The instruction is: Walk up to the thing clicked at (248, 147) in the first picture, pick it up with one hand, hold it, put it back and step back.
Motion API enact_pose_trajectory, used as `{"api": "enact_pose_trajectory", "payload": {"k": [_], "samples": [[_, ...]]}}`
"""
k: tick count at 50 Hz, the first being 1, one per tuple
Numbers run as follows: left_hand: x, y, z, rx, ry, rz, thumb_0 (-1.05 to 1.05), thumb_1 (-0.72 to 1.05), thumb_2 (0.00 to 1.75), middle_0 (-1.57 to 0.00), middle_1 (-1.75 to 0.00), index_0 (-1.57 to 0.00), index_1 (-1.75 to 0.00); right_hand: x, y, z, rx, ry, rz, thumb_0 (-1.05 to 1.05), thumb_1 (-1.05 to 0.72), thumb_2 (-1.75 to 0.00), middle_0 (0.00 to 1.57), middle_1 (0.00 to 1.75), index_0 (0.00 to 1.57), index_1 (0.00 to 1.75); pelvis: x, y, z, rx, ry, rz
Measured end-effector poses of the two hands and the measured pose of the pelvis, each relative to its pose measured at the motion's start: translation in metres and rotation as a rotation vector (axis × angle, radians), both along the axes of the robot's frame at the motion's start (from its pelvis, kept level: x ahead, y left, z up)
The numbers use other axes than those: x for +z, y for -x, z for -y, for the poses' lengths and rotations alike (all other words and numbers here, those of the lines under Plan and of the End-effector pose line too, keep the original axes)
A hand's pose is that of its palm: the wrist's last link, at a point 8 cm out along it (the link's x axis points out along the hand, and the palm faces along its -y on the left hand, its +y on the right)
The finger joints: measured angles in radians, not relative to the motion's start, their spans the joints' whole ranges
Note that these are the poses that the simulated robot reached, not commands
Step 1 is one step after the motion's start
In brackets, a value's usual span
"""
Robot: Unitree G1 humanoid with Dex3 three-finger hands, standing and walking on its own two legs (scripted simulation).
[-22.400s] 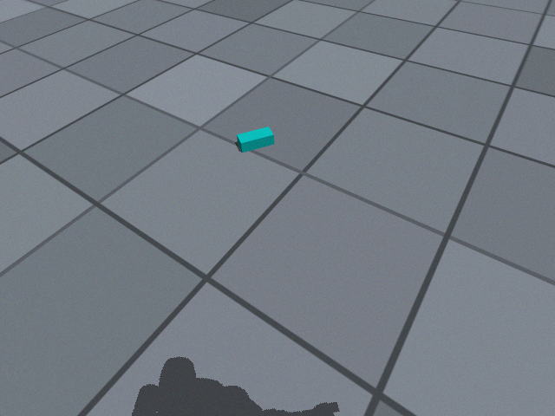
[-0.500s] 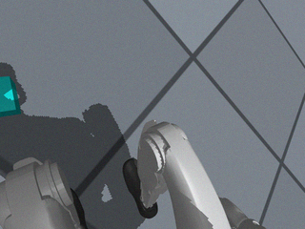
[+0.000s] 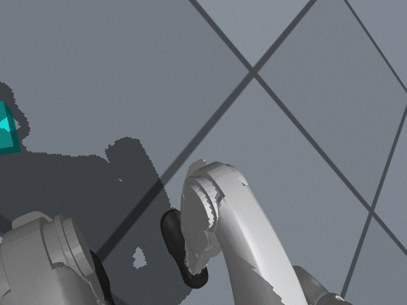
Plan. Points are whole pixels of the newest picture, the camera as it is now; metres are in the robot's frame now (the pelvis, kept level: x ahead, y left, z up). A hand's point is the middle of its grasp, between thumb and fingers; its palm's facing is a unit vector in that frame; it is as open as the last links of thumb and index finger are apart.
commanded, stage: close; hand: left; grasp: from above
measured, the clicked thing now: out of the picture +0.45 +0.35 -0.27
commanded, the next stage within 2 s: settle in 1.10 s
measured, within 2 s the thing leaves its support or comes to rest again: leaves its support in 1.60 s
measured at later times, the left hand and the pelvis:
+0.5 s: hand out of the picture +0.44 +0.33 -0.24, palm faces -0.47 -0.11 -0.88, open 11.8 cm; pelvis +0.00 +0.00 +0.00, yaw +0 degrees
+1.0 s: hand out of the picture +0.44 +0.33 -0.24, palm faces -0.46 -0.11 -0.88, open 11.5 cm; pelvis +0.00 +0.00 +0.00, yaw +0 degrees
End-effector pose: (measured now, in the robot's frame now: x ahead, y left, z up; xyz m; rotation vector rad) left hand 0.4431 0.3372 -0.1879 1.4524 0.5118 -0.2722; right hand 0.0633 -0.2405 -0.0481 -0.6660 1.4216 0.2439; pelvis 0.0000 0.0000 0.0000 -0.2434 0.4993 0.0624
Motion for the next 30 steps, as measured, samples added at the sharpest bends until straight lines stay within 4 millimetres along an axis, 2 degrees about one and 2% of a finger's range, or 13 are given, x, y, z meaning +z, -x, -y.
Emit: {"api": "enact_pose_trajectory", "payload": {"k": [15, 30], "samples": [[0.0010, -0.0026, 0.0000, -0.004, 0.002, 0.009, 0.00, -0.23, 0.96, -0.20, -1.06, -0.25, -1.03, 0.0014, -0.0073, 0.0014, 0.019, 0.008, 0.020, 0.00, -0.91, -0.90, 0.21, 0.30, 0.20, 0.30, 0.0001, 0.0009, -0.0003, -0.002, 0.001, 0.009], [0.0029, -0.0035, -0.0005, -0.004, 0.005, 0.014, 0.00, -0.21, 0.86, -0.27, -1.00, -0.33, -0.95, 0.0025, -0.0054, -0.0010, 0.015, 0.015, 0.032, 0.00, -0.91, -0.90, 0.21, 0.30, 0.20, 0.30, -0.0004, 0.0032, -0.0017, -0.003, 0.007, 0.014]]}}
